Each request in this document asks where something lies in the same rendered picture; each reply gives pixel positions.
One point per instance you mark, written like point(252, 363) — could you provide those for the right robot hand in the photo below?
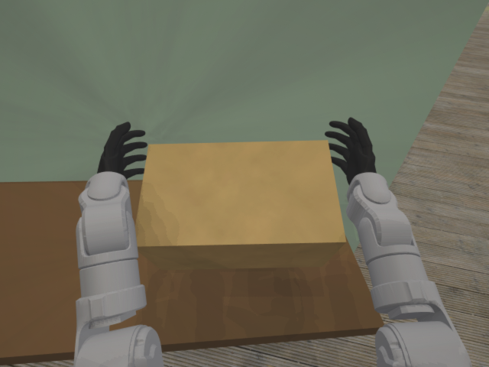
point(358, 154)

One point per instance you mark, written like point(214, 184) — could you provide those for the right robot forearm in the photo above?
point(401, 287)

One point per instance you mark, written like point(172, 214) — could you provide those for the carton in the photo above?
point(261, 204)

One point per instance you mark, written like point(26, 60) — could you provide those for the left robot hand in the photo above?
point(112, 158)

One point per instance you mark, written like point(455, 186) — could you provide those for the right robot upper arm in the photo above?
point(419, 344)

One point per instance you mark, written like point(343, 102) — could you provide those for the left robot upper arm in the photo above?
point(134, 346)

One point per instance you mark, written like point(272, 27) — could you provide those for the left robot forearm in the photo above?
point(107, 253)

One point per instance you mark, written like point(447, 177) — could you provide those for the table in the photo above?
point(189, 309)

